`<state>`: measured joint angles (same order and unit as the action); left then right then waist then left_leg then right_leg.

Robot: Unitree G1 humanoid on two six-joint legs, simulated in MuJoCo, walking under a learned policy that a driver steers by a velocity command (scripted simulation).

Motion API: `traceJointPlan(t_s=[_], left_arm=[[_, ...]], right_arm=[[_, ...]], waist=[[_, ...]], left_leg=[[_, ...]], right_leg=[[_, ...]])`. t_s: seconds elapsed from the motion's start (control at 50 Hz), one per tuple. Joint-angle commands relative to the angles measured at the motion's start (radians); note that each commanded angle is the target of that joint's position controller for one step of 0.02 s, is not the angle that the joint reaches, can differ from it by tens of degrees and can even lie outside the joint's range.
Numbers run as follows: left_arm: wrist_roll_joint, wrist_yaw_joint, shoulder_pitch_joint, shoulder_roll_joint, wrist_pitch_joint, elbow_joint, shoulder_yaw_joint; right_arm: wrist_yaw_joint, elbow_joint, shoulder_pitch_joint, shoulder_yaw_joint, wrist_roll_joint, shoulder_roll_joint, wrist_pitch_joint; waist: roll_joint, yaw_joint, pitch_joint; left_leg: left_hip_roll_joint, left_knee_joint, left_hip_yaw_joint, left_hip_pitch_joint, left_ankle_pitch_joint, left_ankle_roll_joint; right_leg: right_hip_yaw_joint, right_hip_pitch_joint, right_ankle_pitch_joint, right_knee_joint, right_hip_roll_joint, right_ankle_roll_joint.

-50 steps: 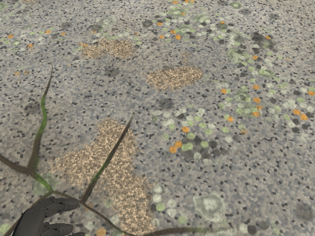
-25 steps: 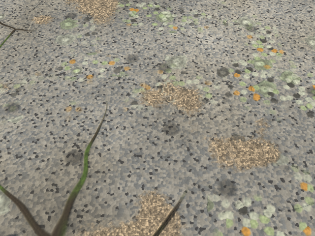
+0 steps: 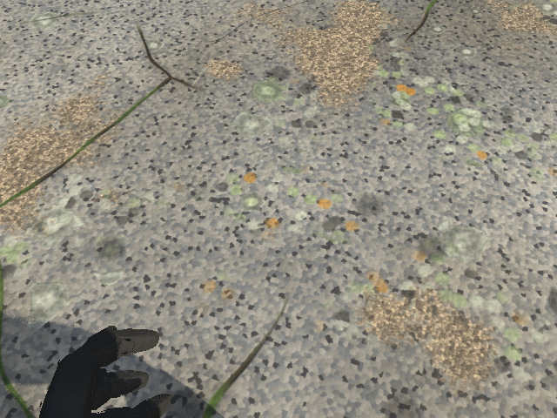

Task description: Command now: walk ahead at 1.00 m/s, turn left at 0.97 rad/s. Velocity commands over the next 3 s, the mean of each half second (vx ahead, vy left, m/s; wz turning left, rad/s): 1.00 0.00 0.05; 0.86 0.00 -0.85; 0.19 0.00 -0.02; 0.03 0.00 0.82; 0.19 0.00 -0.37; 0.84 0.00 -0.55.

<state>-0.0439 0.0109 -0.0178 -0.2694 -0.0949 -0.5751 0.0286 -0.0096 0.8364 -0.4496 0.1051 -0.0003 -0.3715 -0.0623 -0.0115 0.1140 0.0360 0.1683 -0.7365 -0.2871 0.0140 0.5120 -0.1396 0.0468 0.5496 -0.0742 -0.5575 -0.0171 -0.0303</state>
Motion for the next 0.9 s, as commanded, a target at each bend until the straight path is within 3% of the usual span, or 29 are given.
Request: traceJointPlan(t_s=[0.02,0.04,0.06,0.08,0.1,0.14,0.18,0.22,0.26,0.3,0.34,0.38,0.4,0.42,0.44,0.46,0.48,0.5,0.54,0.58,0.62,0.7,0.74,0.78,0.82,0.84,0.86,0.88,0.9], left_arm=[[-0.027,0.019,0.417,-0.315,0.007,-0.047,-0.129],[-0.015,0.014,0.305,-0.194,0.012,-0.027,-0.109],[-0.008,0.008,0.285,-0.136,0.015,-0.047,-0.095],[-0.008,0.0,0.362,-0.109,0.017,-0.094,-0.087],[-0.01,0.003,0.367,-0.103,0.01,-0.123,-0.082],[0.007,-0.014,0.397,-0.071,-0.02,-0.174,-0.073],[0.019,-0.023,0.419,-0.101,-0.034,-0.201,-0.08],[0.029,-0.025,0.409,-0.127,-0.033,-0.211,-0.085],[0.039,-0.031,0.412,-0.143,-0.03,-0.211,-0.091],[0.042,-0.037,0.441,-0.207,-0.031,-0.222,-0.107],[0.04,-0.036,0.481,-0.239,-0.024,-0.245,-0.113],[0.043,-0.03,0.496,-0.258,-0.013,-0.262,-0.116],[0.047,-0.031,0.478,-0.225,-0.015,-0.246,-0.107],[0.05,-0.028,0.526,-0.054,-0.016,-0.204,-0.075],[0.077,-0.028,0.546,-0.087,-0.005,-0.172,-0.08],[0.059,-0.024,0.441,-0.129,0.009,-0.173,-0.092],[0.046,-0.033,0.383,-0.11,0.015,-0.171,-0.087],[0.042,-0.041,0.374,-0.093,0.026,-0.181,-0.086],[0.025,-0.055,0.383,-0.055,0.06,-0.184,-0.084],[0.019,-0.067,0.293,-0.033,0.084,-0.145,-0.082],[0.016,-0.081,0.204,-0.025,0.089,-0.101,-0.075],[0.022,-0.111,0.06,-0.038,0.084,-0.041,-0.058],[0.022,-0.116,0.03,-0.049,0.082,-0.034,-0.057],[0.025,-0.104,0.129,-0.093,0.082,-0.061,-0.069],[0.018,-0.079,0.474,-0.171,0.075,-0.157,-0.108],[0.014,-0.049,0.571,-0.206,0.073,-0.203,-0.134],[0.024,-0.031,0.486,-0.311,0.081,-0.197,-0.157],[0.013,-0.033,0.471,-0.397,0.091,-0.138,-0.184],[0.029,-0.024,0.429,-0.353,0.092,-0.11,-0.183]], right_arm=[[0.002,-0.187,0.037,-0.045,-0.022,0.013,-0.021],[0.003,-0.161,0.126,-0.035,0.006,-0.052,-0.002],[-0.012,-0.161,0.17,-0.034,0.026,-0.059,0.006],[-0.029,-0.163,0.253,-0.037,0.048,-0.041,0.008],[-0.044,-0.189,0.213,-0.049,0.045,-0.001,0.018],[-0.054,-0.211,0.238,-0.071,0.055,0.041,0.03],[-0.055,-0.249,0.316,-0.08,0.055,0.034,0.031],[-0.063,-0.296,0.413,-0.091,0.061,0.007,0.022],[-0.082,-0.312,0.491,-0.111,0.049,0.023,0.005],[-0.083,-0.31,0.513,-0.116,0.038,0.023,-0.003],[-0.059,-0.301,0.495,-0.102,0.039,-0.01,-0.009],[-0.024,-0.219,0.235,-0.069,0.056,-0.064,-0.017],[-0.001,-0.182,0.072,-0.045,0.075,-0.119,-0.021],[0.016,-0.173,-0.032,-0.023,0.102,-0.206,-0.029],[0.018,-0.187,-0.017,-0.015,0.077,-0.214,-0.013],[0.017,-0.182,0.086,-0.03,0.063,-0.122,-0.011],[0.013,-0.173,0.138,-0.043,0.052,-0.053,-0.019],[0.01,-0.161,0.163,-0.048,0.054,-0.025,-0.025],[0.01,-0.125,0.148,-0.055,0.036,0.009,-0.041],[0.004,-0.089,0.126,-0.056,0.016,0.027,-0.06],[0.003,-0.068,0.121,-0.059,0.016,0.039,-0.071],[0.014,-0.046,0.138,-0.051,0.021,-0.004,-0.077],[0.023,-0.034,0.096,-0.043,0.02,-0.053,-0.074],[0.038,-0.038,0.074,-0.026,0.025,-0.123,-0.05],[0.044,-0.069,0.147,-0.011,0.034,-0.165,-0.012],[0.031,-0.067,0.142,-0.015,0.031,-0.134,-0.007],[0.016,-0.114,0.103,-0.052,0.047,0.021,-0.018],[0.021,-0.207,0.052,-0.056,0.015,-0.025,-0.027],[0.026,-0.215,0.134,-0.064,0.024,-0.052,-0.045]], waist=[[0.399,-0.174,-0.447],[0.211,-0.176,-0.273],[0.093,-0.168,-0.168],[0.029,-0.195,-0.089],[0.097,-0.144,-0.1],[0.123,-0.118,-0.053],[0.087,-0.103,0.018],[0.081,-0.084,0.061],[0.058,-0.106,0.071],[0.069,-0.112,0.068],[0.084,-0.104,0.027],[0.075,0.024,-0.148],[0.051,0.1,-0.243],[-0.207,0.054,-0.388],[-0.257,0.031,-0.48],[-0.126,-0.003,-0.269],[-0.076,-0.023,-0.137],[-0.063,-0.056,-0.088],[-0.09,-0.108,-0.035],[-0.075,-0.121,0.017],[-0.069,-0.13,0.044],[-0.026,-0.144,0.098],[-0.018,-0.142,0.084],[-0.073,-0.207,-0.003],[-0.076,-0.372,-0.163],[0.021,-0.382,-0.189],[0.285,-0.234,-0.117],[0.249,-0.215,-0.391],[0.055,-0.217,-0.345]], left_leg=[[-0.062,-0.711,0.122,-0.765,-0.046,0.008],[-0.132,-0.696,0.159,-0.791,-0.17,0.012],[-0.165,-0.643,0.182,-0.764,-0.233,0.023],[-0.199,-0.579,0.176,-0.714,-0.237,0.025],[-0.196,-0.579,0.178,-0.717,-0.235,0.034],[-0.206,-0.53,0.133,-0.717,-0.223,0.045],[-0.197,-0.433,0.118,-0.796,-0.248,0.062],[-0.235,-0.234,0.205,-0.79,-0.363,0.078],[-0.219,-0.011,0.303,-0.565,-0.492,0.089],[-0.195,0.055,0.324,-0.422,-0.511,0.088],[-0.162,0.129,0.328,-0.363,-0.441,0.076],[-0.115,0.181,0.334,-0.043,-0.358,0.059],[-0.247,0.168,0.22,0.21,-0.264,0.048],[-0.566,0.242,-0.181,0.424,0.07,0.033],[-0.657,0.449,-0.542,0.388,0.227,-0.02],[-0.583,0.464,-0.386,0.246,0.235,-0.018],[-0.537,0.466,-0.216,0.11,0.053,-0.015],[-0.497,0.489,-0.104,0.021,-0.097,-0.001],[-0.468,0.534,0.052,-0.093,-0.24,0.013],[-0.459,0.574,0.168,-0.094,-0.382,0.023],[-0.428,0.598,0.304,-0.099,-0.53,0.039],[-0.358,0.656,0.526,-0.138,-0.723,0.085],[-0.362,0.599,0.572,-0.075,-1.092,0.106],[-0.391,0.399,0.573,0.037,-1.509,0.124],[-0.421,-0.079,0.536,-0.033,-1.571,0.105],[-0.332,-0.439,0.536,-0.2,-1.039,0.128],[-0.148,-0.855,0.497,-0.578,0.021,0.178],[-0.105,-1.043,0.276,-0.796,0.041,0.195],[-0.164,-0.964,0.201,-0.839,-0.049,0.181]], right_leg=[[0.913,-0.962,-0.8,0.306,-0.462,0.177],[0.723,-0.797,-0.818,0.316,-0.393,0.169],[0.538,-0.658,-0.616,0.303,-0.338,0.162],[0.333,-0.555,-0.354,0.29,-0.258,0.12],[0.33,-0.522,-0.369,0.316,-0.257,0.143],[0.308,-0.429,-0.311,0.368,-0.241,0.169],[0.246,-0.408,-0.241,0.415,-0.237,0.2],[0.161,-0.372,-0.154,0.474,-0.197,0.206],[0.071,-0.251,-0.002,0.529,-0.138,0.187],[0.065,-0.255,0.167,0.546,-0.168,0.195],[0.053,-0.393,0.456,0.419,-0.181,0.183],[0.013,-0.398,0.652,0.025,-0.137,0.158],[0.005,-0.194,0.412,-0.262,-0.085,0.146],[-0.005,0.054,-0.383,-0.641,0.009,0.138],[0.042,0.171,-0.379,-0.821,0.039,0.15],[0.036,0.249,-0.261,-0.838,-0.026,0.152],[0.022,0.252,-0.198,-0.783,-0.058,0.144],[0.02,0.216,-0.182,-0.753,-0.078,0.13],[0.02,0.168,-0.185,-0.725,-0.109,0.111],[0.01,0.239,-0.156,-0.704,-0.13,0.106],[-0.019,0.275,-0.059,-0.651,-0.127,0.107],[-0.137,0.131,0.139,-0.329,-0.08,0.15],[-0.224,0.011,0.157,-0.219,-0.005,0.188],[-0.264,-0.111,0.059,-0.2,0.074,0.218],[-0.205,-0.464,-0.032,-0.156,0.125,0.267],[-0.117,-0.663,-0.003,-0.049,0.113,0.286],[0.181,-0.803,0.497,-0.118,-0.089,0.332],[0.612,-1.034,0.495,0.046,-0.253,0.537],[0.663,-0.952,0.399,0.162,-0.264,0.508]])
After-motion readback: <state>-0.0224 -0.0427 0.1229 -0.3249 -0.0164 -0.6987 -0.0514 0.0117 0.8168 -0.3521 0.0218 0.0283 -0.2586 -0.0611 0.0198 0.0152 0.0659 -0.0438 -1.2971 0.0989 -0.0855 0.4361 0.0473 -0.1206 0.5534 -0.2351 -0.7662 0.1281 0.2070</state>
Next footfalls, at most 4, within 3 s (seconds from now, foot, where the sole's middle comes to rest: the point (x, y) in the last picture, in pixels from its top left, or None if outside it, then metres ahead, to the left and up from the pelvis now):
0.40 left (209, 391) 0.52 0.13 -0.75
0.84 right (290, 237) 0.92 -0.11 -0.75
1.22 left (290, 153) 1.24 -0.15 -0.75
1.64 right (344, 177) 1.12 -0.30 -0.75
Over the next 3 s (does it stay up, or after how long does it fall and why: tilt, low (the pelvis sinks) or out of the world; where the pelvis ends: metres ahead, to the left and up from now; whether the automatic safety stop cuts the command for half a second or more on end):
stays up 1.38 -0.37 0.01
